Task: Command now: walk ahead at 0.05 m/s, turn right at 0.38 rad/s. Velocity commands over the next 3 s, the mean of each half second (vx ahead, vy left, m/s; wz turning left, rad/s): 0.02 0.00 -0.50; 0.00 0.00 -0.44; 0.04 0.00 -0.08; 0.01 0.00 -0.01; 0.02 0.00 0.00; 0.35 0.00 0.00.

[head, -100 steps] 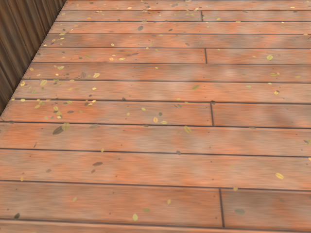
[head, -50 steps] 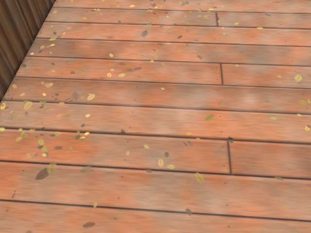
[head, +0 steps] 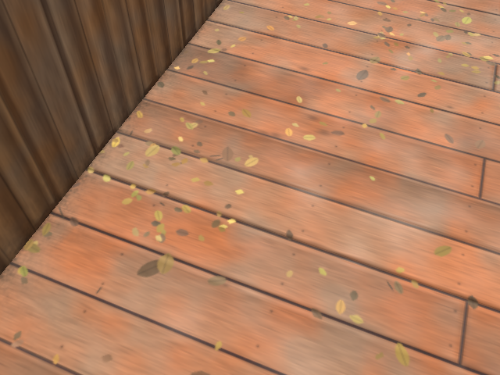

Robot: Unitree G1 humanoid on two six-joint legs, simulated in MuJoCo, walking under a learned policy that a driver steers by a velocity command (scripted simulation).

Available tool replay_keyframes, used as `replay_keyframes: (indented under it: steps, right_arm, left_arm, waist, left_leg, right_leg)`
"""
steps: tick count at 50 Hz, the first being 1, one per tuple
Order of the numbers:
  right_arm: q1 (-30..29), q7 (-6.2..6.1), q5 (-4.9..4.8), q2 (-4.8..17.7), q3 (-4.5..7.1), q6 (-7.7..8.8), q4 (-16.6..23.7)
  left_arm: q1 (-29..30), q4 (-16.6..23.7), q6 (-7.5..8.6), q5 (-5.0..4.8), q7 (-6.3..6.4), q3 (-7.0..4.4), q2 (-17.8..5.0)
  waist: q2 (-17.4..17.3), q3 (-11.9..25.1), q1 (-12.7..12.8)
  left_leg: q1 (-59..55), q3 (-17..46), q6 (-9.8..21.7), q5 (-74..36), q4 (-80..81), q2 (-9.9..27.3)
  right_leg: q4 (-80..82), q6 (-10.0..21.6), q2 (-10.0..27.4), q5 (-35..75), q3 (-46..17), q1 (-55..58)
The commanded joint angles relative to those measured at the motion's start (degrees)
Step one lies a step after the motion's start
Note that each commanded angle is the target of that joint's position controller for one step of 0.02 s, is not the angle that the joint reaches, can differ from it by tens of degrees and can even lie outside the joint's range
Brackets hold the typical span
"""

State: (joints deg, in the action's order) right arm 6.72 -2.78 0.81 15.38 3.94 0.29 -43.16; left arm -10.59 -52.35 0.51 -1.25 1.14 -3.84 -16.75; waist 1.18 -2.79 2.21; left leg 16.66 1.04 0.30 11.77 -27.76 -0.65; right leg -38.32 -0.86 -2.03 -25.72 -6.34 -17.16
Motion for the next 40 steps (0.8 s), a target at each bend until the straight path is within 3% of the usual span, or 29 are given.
replay_keyframes:
  steps: [1,2,3,5,8,12,14,15,16,17,18,19,20,21,24,31,37,39,40]
  right_arm:
    - [5.52,-0.27,0.92,8.14,2.17,0.39,2.99]
    - [2.1,-0.27,0.49,7.6,1.94,0.71,3.87]
    - [0.14,-0.18,-0.21,7.7,1.97,0.92,3.96]
    - [0.13,-0.33,0.04,8.62,2.21,0.77,3.2]
    - [-0.49,-0.58,-0.13,9.81,2.72,0.23,2.86]
    - [-0.47,-0.14,-1.26,11.93,3.37,0.03,2.26]
    - [-1.32,0.08,-2.33,11.65,3.29,-0.02,1.89]
    - [1.97,0.46,-2.04,9.96,2.94,0.05,0.49]
    - [3.83,0.98,0.04,6.91,2.09,0.06,0.84]
    - [-1.47,0.61,1.04,4.96,1.18,0.17,4.79]
    - [-3.89,0.32,-0.25,8.11,2.0,0.12,5.15]
    - [-3.62,0.17,-1.23,9.09,2.39,-0.04,4.9]
    - [-2.07,-0.32,-0.99,9.59,2.81,-0.24,3.6]
    - [-1.7,-0.8,-0.51,10.3,3.15,-0.51,3.2]
    - [0.57,-0.49,-0.43,8.89,3.09,-0.2,2.92]
    - [-1.99,0.13,-0.7,7.03,2.12,0.55,4.61]
    - [-0.47,1.49,-1.37,7.95,2.19,2.01,5.21]
    - [2.16,2.2,-1.36,7.6,2.11,2.46,4.59]
    - [3.64,2.47,-1.1,7.56,2.14,2.67,4.14]
  left_arm:
    - [1.16,5.18,0.46,-0.57,0.12,-2.45,-8.72]
    - [-0.2,4.29,-0.47,-0.69,0.39,-2.62,-7.84]
    - [-0.09,4.5,-1.2,-0.45,0.5,-2.49,-7.06]
    - [1.52,6.03,-2.01,-0.31,0.1,-1.81,-4.8]
    - [3.56,8.67,-2.19,-0.24,-1.11,-1.11,-4.03]
    - [3.63,10.89,-2.7,-0.1,-2.76,-1.68,-6.27]
    - [0.5,10.38,-3.02,0.09,-3.19,-2.25,-6.42]
    - [-1.65,9.9,-3.07,0.37,-2.72,-3.03,-7.89]
    - [-3.59,10.59,-2.95,0.4,-1.59,-4.78,-14.21]
    - [-3.97,12.31,-1.99,2.21,-1.66,-4.96,-18.17]
    - [-4.21,12.73,-0.66,2.99,-2.19,-4.28,-15.72]
    - [-1.59,12.95,0.32,2.49,-2.11,-3.73,-14.15]
    - [1.26,13.3,0.55,1.37,-1.67,-3.46,-12.5]
    - [3.49,13.8,0.28,0.53,-1.19,-2.82,-10.75]
    - [3.28,14.71,-0.27,1.09,-0.18,-2.34,-10.2]
    - [1.94,15.92,-1.15,0.69,0.61,-2.89,-11.68]
    - [3.06,17.48,-2.14,0.56,0.02,-2.9,-11.73]
    - [4.18,18.04,-2.61,0.23,0.22,-2.41,-10.74]
    - [4.35,18.19,-2.86,-0.06,0.47,-2.04,-9.94]
  waist:
    - [-11.32,8.97,-3.56]
    - [-8.67,7.83,-1.95]
    - [-8.24,6.1,-1.61]
    - [-9.05,4.74,-1.96]
    - [-10.54,6.27,-2.67]
    - [-11.05,7.18,-2.56]
    - [-9.75,6.94,-0.47]
    - [-6.0,7.24,-0.32]
    - [8.69,7.39,-1.23]
    - [16.73,8.87,0.2]
    - [8.54,11.32,2.44]
    - [7.18,8.73,0.61]
    - [4.49,7.13,-0.95]
    - [4.77,6.1,-1.79]
    - [5.41,8.01,-2.75]
    - [6.35,7.0,-1.04]
    - [7.56,8.0,-1.07]
    - [7.53,9.04,-2.61]
    - [6.98,8.99,-3.69]
  left_leg:
    - [-18.4,18.53,15.48,-31.41,7.49,22.48]
    - [-16.29,13.53,13.15,-29.03,7.31,19.51]
    - [-14.46,10.98,12.08,-27.42,8.0,18.72]
    - [-10.94,6.06,12.0,-26.87,9.53,16.73]
    - [-10.05,1.67,11.92,-25.26,9.31,16.42]
    - [-9.87,0.53,10.68,-22.0,6.71,18.71]
    - [-6.93,-1.83,7.33,-15.69,1.86,17.61]
    - [-2.95,-4.72,3.81,-8.6,-3.9,15.34]
    - [8.85,-10.49,-1.97,8.74,-19.94,9.25]
    - [21.46,-4.93,-4.6,30.39,-33.79,0.52]
    - [22.46,1.85,-3.96,28.84,-41.23,1.56]
    - [22.94,2.98,-2.83,23.57,-41.98,2.57]
    - [22.95,3.34,-2.6,18.37,-40.06,3.73]
    - [22.12,3.69,-2.85,14.85,-37.87,4.22]
    - [17.69,3.18,-3.91,9.02,-36.76,2.21]
    - [14.93,4.59,-5.76,6.99,-19.94,0.46]
    - [7.52,4.58,-4.47,9.04,-9.84,-1.25]
    - [1.68,3.31,-3.28,3.77,-1.15,-1.14]
    - [-3.24,2.87,-2.24,-3.88,6.09,-0.3]
  right_leg:
    - [-26.09,-1.51,1.7,-12.19,1.68,-18.29]
    - [-27.75,-2.05,2.84,-8.82,1.99,-18.17]
    - [-26.28,-2.61,3.86,-5.29,2.23,-18.76]
    - [-22.81,-3.7,3.97,-0.88,4.91,-16.24]
    - [-12.58,-3.61,4.52,3.5,7.14,-10.76]
    - [-2.65,-1.08,3.73,7.02,9.96,-4.38]
    - [6.83,1.45,1.87,14.02,11.92,2.45]
    - [11.45,3.36,1.27,19.82,9.87,8.66]
    - [15.98,7.96,12.49,37.83,-6.61,17.13]
    - [17.95,20.77,24.9,47.04,-26.21,18.26]
    - [19.63,23.02,24.36,40.76,-24.85,17.09]
    - [19.77,19.92,21.03,35.61,-19.58,14.68]
    - [19.63,16.37,17.72,29.67,-15.83,12.98]
    - [19.79,14.4,15.99,27.7,-13.89,10.97]
    - [19.93,14.29,13.27,30.29,-11.61,8.73]
    - [18.87,14.36,11.7,22.86,-15.96,8.97]
    - [15.12,14.01,11.3,30.22,-21.84,9.1]
    - [12.29,12.3,9.92,33.72,-21.53,8.92]
    - [10.83,10.24,8.24,31.09,-20.56,7.16]
